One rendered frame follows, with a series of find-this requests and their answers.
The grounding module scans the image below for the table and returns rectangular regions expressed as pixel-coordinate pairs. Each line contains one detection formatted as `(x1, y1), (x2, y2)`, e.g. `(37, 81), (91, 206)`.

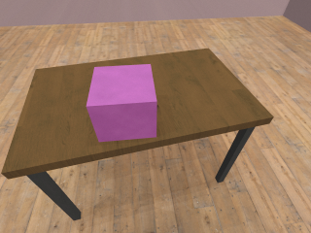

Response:
(1, 48), (274, 220)

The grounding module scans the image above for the carton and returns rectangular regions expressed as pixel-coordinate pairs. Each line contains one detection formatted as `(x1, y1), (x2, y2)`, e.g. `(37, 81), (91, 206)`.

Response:
(86, 64), (157, 143)

